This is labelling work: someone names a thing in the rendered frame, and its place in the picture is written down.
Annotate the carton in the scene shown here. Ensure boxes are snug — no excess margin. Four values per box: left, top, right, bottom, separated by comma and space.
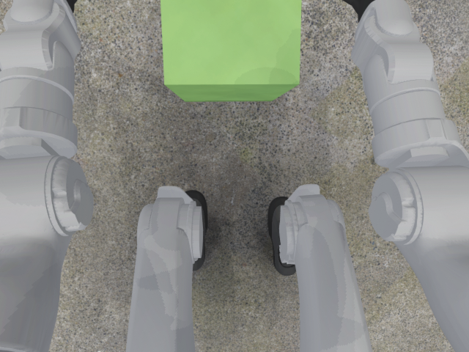
160, 0, 302, 102

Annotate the robot left forearm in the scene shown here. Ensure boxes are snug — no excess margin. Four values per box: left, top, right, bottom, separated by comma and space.
0, 0, 81, 160

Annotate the robot right hand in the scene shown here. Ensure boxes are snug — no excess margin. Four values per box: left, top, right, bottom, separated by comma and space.
342, 0, 374, 22

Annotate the robot shin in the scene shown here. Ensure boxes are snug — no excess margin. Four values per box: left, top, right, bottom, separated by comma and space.
279, 184, 346, 265
137, 186, 198, 261

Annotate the robot right forearm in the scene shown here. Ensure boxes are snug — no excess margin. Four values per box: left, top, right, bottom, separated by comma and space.
351, 0, 469, 170

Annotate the robot left upper arm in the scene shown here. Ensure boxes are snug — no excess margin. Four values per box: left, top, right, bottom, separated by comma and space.
0, 155, 94, 352

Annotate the robot right upper arm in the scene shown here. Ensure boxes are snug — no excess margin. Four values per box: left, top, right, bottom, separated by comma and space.
368, 166, 469, 352

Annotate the left robot shin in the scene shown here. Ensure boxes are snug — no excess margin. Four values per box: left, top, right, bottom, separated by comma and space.
137, 186, 198, 261

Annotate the right robot shin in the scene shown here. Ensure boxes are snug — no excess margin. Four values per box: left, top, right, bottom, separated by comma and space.
279, 184, 346, 265

